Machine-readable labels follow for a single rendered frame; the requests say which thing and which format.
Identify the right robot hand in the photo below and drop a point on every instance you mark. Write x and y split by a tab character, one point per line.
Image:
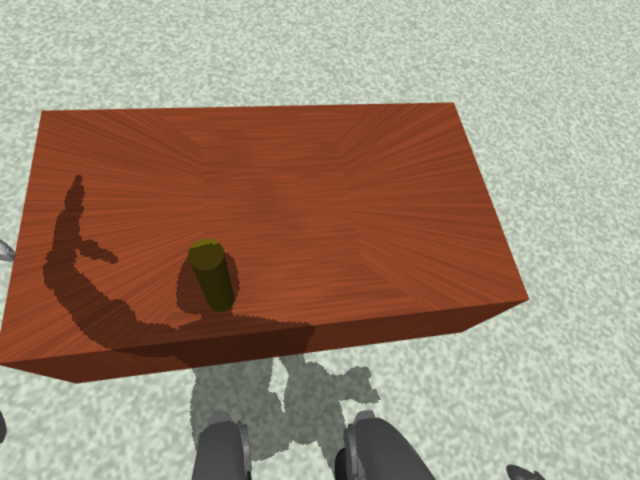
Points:
517	473

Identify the can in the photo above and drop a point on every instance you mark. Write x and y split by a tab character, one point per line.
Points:
208	261

